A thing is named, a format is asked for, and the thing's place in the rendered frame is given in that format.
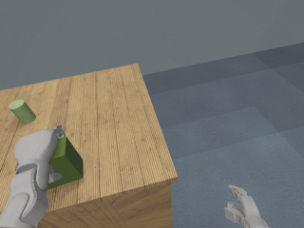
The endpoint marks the sponge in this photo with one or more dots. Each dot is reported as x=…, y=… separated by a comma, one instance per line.
x=67, y=162

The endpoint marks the table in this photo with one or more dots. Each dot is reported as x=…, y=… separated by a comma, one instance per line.
x=108, y=117

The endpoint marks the right robot forearm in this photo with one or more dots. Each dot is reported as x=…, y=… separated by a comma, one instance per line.
x=254, y=221

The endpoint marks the left robot forearm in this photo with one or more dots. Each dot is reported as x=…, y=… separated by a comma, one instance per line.
x=28, y=202

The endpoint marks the right robot hand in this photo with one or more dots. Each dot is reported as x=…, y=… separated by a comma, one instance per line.
x=246, y=207

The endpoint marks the left robot hand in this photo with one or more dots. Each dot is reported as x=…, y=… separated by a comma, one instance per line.
x=40, y=146

